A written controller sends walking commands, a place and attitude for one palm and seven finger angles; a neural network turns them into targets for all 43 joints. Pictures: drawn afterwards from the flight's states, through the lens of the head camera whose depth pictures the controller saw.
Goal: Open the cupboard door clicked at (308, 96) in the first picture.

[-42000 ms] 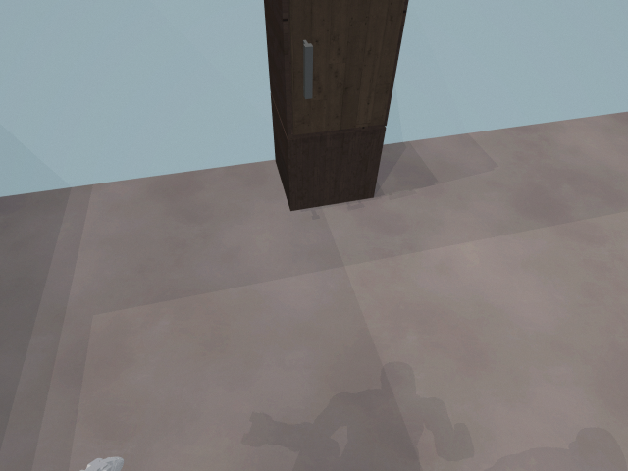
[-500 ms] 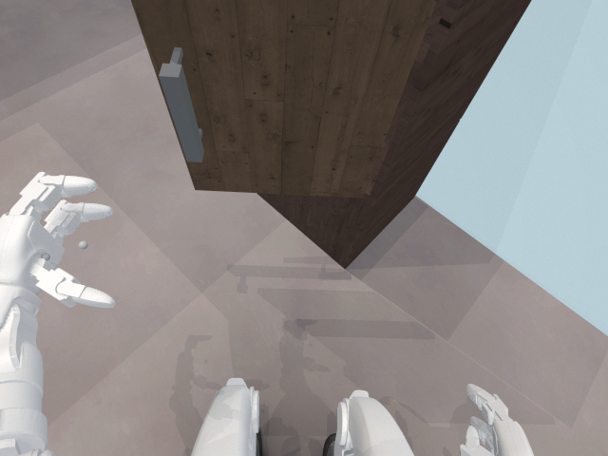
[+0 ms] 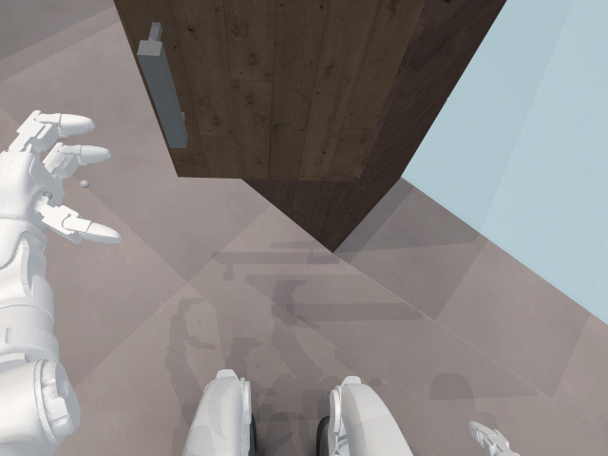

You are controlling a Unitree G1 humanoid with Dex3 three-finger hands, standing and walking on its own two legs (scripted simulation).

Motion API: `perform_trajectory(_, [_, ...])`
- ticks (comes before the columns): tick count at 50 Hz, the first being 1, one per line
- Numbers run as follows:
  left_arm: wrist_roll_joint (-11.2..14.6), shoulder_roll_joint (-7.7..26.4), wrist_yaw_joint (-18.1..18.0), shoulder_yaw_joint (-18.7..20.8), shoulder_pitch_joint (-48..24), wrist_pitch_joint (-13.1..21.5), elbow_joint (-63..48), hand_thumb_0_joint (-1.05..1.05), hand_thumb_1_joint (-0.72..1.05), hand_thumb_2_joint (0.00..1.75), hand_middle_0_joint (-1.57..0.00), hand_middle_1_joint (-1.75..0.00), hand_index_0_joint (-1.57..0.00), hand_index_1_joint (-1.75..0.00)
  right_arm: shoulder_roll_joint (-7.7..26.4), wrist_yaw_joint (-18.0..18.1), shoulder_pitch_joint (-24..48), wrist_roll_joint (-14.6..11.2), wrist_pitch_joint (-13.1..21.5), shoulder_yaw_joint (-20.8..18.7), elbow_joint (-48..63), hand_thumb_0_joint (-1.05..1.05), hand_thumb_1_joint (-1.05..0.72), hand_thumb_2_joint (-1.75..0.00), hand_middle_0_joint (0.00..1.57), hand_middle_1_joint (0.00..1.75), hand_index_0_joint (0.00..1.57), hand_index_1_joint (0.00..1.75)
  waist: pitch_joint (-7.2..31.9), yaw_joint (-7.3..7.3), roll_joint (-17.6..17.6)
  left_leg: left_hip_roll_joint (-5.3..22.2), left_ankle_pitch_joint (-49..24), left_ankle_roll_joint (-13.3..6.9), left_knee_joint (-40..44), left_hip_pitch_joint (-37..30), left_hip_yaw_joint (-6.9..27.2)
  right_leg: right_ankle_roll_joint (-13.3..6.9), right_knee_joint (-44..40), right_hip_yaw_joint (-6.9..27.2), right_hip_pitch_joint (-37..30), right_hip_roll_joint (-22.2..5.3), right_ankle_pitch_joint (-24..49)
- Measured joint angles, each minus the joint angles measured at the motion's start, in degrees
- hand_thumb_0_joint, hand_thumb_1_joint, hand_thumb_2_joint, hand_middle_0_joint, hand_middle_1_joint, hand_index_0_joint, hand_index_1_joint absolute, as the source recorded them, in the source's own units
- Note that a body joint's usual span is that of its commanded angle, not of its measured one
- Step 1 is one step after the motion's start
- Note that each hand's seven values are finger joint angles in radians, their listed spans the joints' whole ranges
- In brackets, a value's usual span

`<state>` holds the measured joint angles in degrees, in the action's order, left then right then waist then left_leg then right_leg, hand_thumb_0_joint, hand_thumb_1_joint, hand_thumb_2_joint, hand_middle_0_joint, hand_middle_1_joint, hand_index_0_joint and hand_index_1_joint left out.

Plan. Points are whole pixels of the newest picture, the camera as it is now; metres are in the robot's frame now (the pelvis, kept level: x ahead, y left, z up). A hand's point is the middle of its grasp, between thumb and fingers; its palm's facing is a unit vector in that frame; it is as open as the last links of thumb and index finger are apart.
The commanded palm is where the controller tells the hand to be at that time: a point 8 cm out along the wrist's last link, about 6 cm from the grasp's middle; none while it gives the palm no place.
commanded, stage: move the hooked fingers beside the handle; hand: left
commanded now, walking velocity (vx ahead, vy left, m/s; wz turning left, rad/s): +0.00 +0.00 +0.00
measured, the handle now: (168, 90) +0.59 +0.20 +0.04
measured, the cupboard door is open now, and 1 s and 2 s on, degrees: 42 42 42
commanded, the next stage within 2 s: slide the fingers in behind the handle in 1.44 s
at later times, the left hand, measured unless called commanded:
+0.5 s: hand (105, 132) +0.51 +0.26 +0.05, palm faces +0.04 -1.00 -0.03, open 14.0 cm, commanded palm +0.50 +0.29 +0.04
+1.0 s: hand (111, 116) +0.54 +0.27 +0.04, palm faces +0.05 -1.00 -0.04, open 14.0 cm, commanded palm +0.54 +0.28 +0.04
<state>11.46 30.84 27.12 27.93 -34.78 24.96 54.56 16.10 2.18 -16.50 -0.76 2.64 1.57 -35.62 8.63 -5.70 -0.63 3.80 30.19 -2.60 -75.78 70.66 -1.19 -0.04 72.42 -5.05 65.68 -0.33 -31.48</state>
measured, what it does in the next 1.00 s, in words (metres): stands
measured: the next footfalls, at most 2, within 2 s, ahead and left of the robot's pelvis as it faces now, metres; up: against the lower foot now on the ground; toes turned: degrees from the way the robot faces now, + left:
none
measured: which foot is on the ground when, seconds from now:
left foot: down 0.00-1.00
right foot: down 0.00-1.00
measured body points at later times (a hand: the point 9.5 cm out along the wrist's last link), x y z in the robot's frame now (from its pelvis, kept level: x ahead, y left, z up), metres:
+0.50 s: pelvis -0.01 +0.00 -0.02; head +0.16 +0.03 +0.40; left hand +0.50 +0.32 +0.05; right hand +0.02 -0.28 -0.12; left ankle +0.04 +0.09 -0.61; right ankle +0.02 -0.13 -0.61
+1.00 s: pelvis +0.00 +0.00 -0.02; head +0.20 +0.04 +0.38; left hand +0.53 +0.32 +0.04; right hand -0.01 -0.27 -0.12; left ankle +0.04 +0.09 -0.61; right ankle +0.02 -0.13 -0.61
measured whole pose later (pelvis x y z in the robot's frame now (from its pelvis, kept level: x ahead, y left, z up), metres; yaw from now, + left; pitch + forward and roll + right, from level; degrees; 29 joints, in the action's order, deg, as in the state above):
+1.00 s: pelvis +0.00 +0.00 -0.02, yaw -3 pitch +32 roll -7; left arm 3.3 45.5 23.8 32.0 -58.0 19.6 67.2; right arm 15.7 0.7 -20.1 0.9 -4.2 5.0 -35.1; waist 6.2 -12.2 -1.9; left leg 5.6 30.9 -2.3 -81.2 82.5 0.8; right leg -0.5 76.0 -6.5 76.7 1.5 -31.2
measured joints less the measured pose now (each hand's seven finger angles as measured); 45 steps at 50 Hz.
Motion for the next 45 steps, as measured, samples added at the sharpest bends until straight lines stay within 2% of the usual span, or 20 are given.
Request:
perform_trajectory(16, [-3.3,4.3,-2.3,0.8,-10.9,0.2,8.8,-0.02,-0.50,0.30,-0.30,-1.20,-0.30,-1.20,0.1,-0.4,-1.0,0.7,-3.8,1.1,-0.6,0.01,-0.91,-0.89,0.21,0.30,0.21,0.30,-0.6,-2.46,-0.5,0.4,-0.1,0.1,-1.8,3.7,0.5,-0.2,1.4,-0.4,3.5,0.4,0.2])
perform_trajectory(22, [-5.1,8.1,-2.8,2.1,-15.4,-1.0,12.4,-0.02,-0.50,0.30,-0.30,-1.20,-0.30,-1.20,0.5,-0.3,-1.3,0.9,-4.5,1.9,0.1,0.00,-0.91,-0.89,0.21,0.30,0.21,0.30,-1.0,-4.21,-0.8,0.9,0.1,0.2,-3.1,6.1,1.1,-0.4,2.4,-0.8,5.7,0.9,0.2])
perform_trajectory(27, [-5.8,10.3,-3.0,1.8,-19.1,-1.5,13.6,-0.02,-0.50,0.30,-0.30,-1.20,-0.30,-1.20,0.7,-0.5,-1.8,1.2,-5.0,2.1,0.1,0.00,-0.91,-0.89,0.21,0.30,0.21,0.30,-1.3,-5.02,-0.9,1.1,0.2,0.4,-4.2,8.1,1.5,-0.6,3.3,-1.2,7.5,1.1,0.1])
perform_trajectory(31, [-7.0,12.2,-3.4,1.4,-22.8,-3.1,15.8,-0.02,-0.50,0.30,-0.30,-1.20,-0.30,-1.20,0.9,-0.5,-2.0,1.3,-5.5,2.8,0.3,0.00,-0.91,-0.89,0.21,0.30,0.21,0.30,-1.6,-5.92,-1.0,1.2,0.2,0.4,-4.9,9.7,1.8,-0.7,3.9,-1.5,9.0,1.2,0.1])
perform_trajectory(36, [-8.7,14.7,-4.0,2.8,-25.7,-4.5,16.4,-0.02,-0.50,0.30,-0.30,-1.20,-0.30,-1.20,0.8,-0.6,-2.4,1.7,-5.8,3.3,1.2,0.00,-0.91,-0.89,0.20,0.30,0.21,0.30,-1.9,-7.41,-1.4,1.6,0.4,0.4,-6.0,11.9,2.1,-0.7,4.6,-1.7,11.1,1.5,0.1])
perform_trajectory(45, [-8.7,15.8,-3.0,4.9,-23.6,-6.1,14.7,-0.02,-0.50,0.30,-0.30,-1.20,-0.30,-1.20,0.1,-1.1,-3.6,1.5,-7.0,3.9,1.6,0.00,-0.91,-0.89,0.21,0.30,0.21,0.30,-2.6,-7.24,-1.5,2.1,0.7,0.2,-5.8,12.2,1.7,-0.5,4.2,-1.2,11.6,2.0,0.3])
